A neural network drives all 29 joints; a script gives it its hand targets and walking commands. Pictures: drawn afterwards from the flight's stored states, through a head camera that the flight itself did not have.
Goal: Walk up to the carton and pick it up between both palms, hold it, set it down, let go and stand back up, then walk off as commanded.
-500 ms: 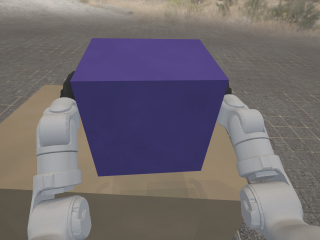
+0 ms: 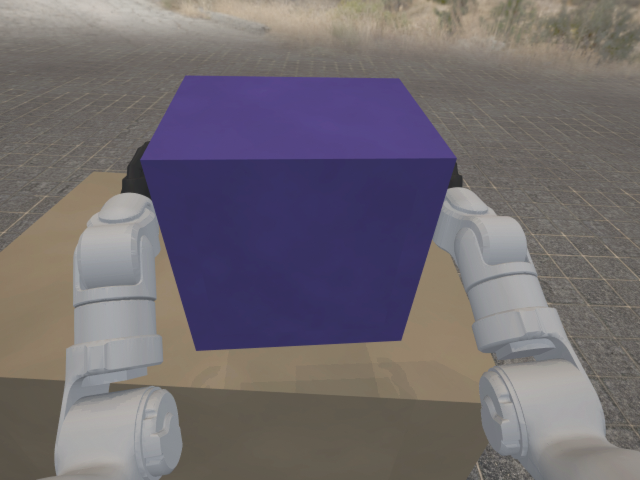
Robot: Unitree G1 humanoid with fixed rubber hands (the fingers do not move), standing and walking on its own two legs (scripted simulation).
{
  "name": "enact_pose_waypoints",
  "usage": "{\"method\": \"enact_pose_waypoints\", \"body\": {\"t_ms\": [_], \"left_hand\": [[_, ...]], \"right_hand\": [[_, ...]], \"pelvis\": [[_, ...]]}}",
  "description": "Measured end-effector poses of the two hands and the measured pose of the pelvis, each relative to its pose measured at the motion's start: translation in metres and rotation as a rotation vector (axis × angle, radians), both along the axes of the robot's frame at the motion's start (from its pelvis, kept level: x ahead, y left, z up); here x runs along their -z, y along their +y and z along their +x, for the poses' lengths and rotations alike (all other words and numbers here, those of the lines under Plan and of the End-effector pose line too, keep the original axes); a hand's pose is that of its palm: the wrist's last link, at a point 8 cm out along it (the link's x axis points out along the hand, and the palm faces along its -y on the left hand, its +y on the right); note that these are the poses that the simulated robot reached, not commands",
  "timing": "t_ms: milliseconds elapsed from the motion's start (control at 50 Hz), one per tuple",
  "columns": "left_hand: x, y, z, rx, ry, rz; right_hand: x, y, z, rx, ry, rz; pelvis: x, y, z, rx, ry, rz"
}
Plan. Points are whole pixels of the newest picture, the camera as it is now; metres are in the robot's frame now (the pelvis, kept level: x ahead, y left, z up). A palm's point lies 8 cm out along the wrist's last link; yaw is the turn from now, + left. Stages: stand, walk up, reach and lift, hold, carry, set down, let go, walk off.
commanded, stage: hold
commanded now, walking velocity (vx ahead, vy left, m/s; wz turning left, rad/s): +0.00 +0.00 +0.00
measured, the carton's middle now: (298, 213) +0.38 +0.01 +0.22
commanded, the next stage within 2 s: set down in 2.00 s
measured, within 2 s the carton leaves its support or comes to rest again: neither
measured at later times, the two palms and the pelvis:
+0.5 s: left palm (143, 205) +0.36 +0.19 +0.24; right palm (443, 199) +0.36 -0.17 +0.25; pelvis +0.00 +0.00 +0.00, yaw +0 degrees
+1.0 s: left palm (143, 205) +0.36 +0.19 +0.24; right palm (443, 200) +0.36 -0.17 +0.25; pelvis +0.00 +0.00 +0.00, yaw +0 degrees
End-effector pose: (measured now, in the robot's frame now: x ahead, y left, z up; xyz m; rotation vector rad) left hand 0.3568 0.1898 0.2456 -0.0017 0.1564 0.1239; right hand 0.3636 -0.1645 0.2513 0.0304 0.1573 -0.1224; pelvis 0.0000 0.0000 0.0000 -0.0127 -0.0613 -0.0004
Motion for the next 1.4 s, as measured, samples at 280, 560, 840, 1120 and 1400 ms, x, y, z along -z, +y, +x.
{"method": "enact_pose_waypoints", "body": {"t_ms": [280,560,840,1120,1400], "left_hand": [[0.0015,0.0038,-0.0006,-0.004,0.004,0.007],[0.0008,-0.0019,0.0006,-0.001,-0.002,0.006],[0.0005,-0.0002,0.0018,-0.001,0.002,0.003],[0.001,-0.0014,0.0001,0.0,-0.002,0.005],[0.0001,0.0001,0.0007,-0.002,0.004,0.002]], "right_hand": [[0.0017,0.0038,0.0013,-0.003,0.004,0.016],[-0.0001,-0.0015,0.0003,0.005,-0.003,0.004],[0.0014,0.0001,0.0014,0.004,0.002,0.007],[0.0016,-0.0012,-0.0003,0.004,-0.002,0.008],[0.0026,0.0002,0.0008,0.002,0.005,0.01]], "pelvis": [[0.0002,0.002,-0.0001,-0.002,0.002,-0.002],[0.0001,0.002,0.0008,0.004,0.002,-0.001],[0.0,0.0006,0.0012,-0.002,-0.001,-0.001],[0.0001,0.0007,0.0016,0.001,-0.001,-0.001],[0.0,0.0006,0.0007,0.0,-0.002,0.0]]}}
